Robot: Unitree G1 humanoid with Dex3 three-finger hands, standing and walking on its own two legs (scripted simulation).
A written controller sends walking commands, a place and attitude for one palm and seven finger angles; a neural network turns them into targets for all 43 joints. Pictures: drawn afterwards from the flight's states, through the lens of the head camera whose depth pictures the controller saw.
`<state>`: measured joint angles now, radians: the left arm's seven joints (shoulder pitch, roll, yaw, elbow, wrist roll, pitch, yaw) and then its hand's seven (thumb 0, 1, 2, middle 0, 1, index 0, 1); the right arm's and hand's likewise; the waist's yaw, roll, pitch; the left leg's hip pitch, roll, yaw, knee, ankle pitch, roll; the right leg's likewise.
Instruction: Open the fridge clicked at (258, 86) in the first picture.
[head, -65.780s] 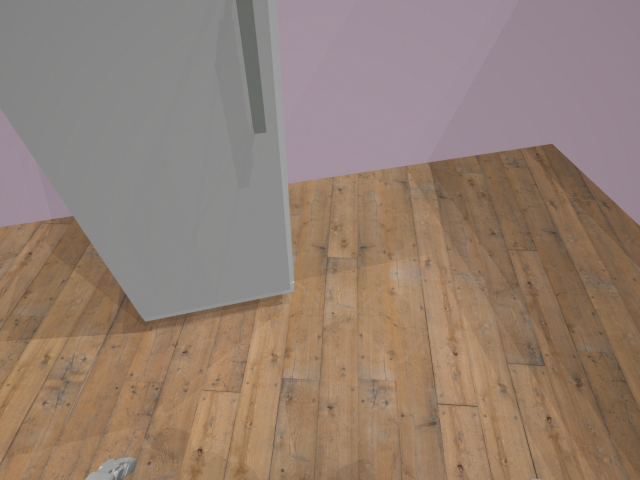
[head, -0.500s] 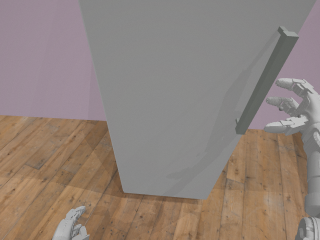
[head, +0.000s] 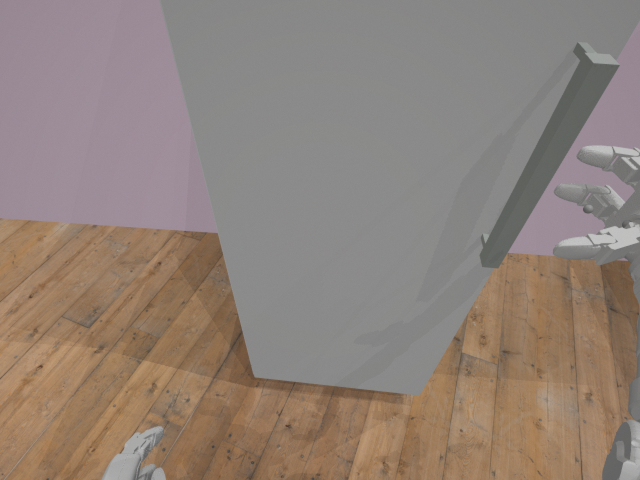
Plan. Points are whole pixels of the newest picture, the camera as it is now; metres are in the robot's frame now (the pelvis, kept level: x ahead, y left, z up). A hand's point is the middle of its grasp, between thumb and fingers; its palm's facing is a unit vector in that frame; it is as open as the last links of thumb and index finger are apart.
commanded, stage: move the hooked fingers beside the handle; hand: right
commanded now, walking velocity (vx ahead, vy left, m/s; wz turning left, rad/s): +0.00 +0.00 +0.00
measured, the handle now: (527, 174) +0.48 -0.22 +0.17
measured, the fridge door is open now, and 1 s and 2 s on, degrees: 2 2 2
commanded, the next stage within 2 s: feel for the door with the fingertips in 1.16 s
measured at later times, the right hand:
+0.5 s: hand (596, 215) +0.39 -0.27 +0.18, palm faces +0.04 +1.00 +0.01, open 14.0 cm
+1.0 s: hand (599, 216) +0.39 -0.27 +0.18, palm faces +0.08 +1.00 +0.00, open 14.0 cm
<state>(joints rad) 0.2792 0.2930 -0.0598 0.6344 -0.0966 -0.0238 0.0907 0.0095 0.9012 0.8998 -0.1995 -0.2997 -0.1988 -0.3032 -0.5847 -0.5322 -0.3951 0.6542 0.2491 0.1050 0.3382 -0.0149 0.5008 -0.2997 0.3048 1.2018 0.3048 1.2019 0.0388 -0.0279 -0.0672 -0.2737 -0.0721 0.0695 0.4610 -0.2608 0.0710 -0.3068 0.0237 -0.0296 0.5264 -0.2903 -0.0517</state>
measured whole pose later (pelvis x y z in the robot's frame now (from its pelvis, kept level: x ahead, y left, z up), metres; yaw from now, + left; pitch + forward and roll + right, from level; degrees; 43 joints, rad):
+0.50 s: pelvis +0.01 -0.02 +0.00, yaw +0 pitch +4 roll +2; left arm 0.25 0.28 -0.06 0.61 -0.09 -0.03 0.08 0.01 0.90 0.90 -0.20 -0.30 -0.20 -0.30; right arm -0.52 -0.48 -0.36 0.52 0.26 0.14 0.33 -0.01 0.50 -0.30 0.31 1.20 0.31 1.20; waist 0.02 -0.04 -0.08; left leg -0.26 -0.05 0.06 0.45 -0.26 0.04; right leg -0.29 0.05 -0.04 0.51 -0.29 -0.08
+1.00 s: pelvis -0.01 -0.02 +0.00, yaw +0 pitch +3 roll +1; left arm 0.24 0.27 -0.07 0.63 -0.08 -0.02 0.09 0.01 0.90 0.90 -0.20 -0.30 -0.20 -0.30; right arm -0.57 -0.48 -0.35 0.56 0.23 0.15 0.28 -0.01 0.50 -0.30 0.31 1.20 0.31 1.20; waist 0.03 -0.02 -0.06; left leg -0.25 -0.05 0.07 0.43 -0.24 0.05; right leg -0.28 0.05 -0.03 0.49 -0.26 -0.07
